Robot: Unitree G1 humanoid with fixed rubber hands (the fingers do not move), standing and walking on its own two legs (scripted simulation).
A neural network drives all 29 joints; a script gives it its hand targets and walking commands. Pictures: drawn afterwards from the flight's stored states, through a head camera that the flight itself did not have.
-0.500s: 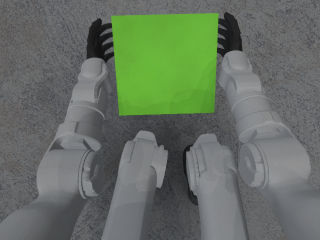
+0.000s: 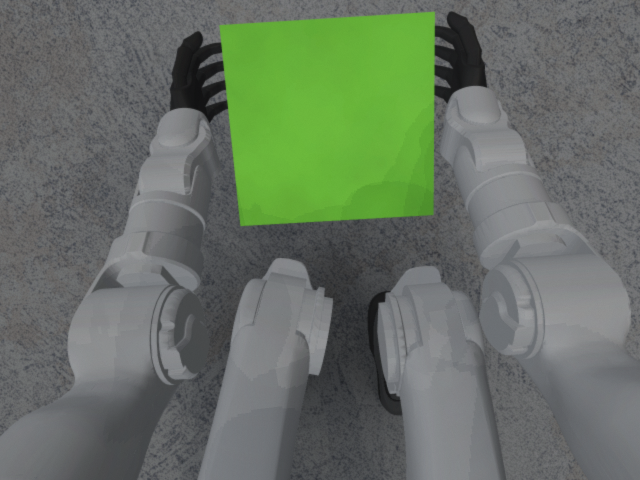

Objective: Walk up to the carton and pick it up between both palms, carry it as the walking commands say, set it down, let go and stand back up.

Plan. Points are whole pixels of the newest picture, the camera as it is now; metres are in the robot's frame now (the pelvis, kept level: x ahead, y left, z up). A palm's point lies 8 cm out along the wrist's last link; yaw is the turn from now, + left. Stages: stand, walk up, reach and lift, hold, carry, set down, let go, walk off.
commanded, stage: set down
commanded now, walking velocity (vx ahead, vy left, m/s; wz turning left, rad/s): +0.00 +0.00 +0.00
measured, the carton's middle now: (328, 130) +0.50 +0.03 -0.23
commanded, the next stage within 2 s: none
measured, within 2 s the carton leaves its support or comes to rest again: rests again in 1.06 s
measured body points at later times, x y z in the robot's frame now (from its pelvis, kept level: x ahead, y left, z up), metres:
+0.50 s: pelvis +0.01 +0.00 +0.00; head +0.34 +0.01 +0.30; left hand +0.51 +0.19 -0.15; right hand +0.55 -0.12 -0.15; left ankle +0.11 +0.10 -0.34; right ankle +0.12 -0.10 -0.34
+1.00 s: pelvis +0.00 +0.00 -0.01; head +0.34 +0.00 +0.29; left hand +0.51 +0.18 -0.16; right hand +0.54 -0.12 -0.16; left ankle +0.11 +0.10 -0.34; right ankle +0.12 -0.10 -0.34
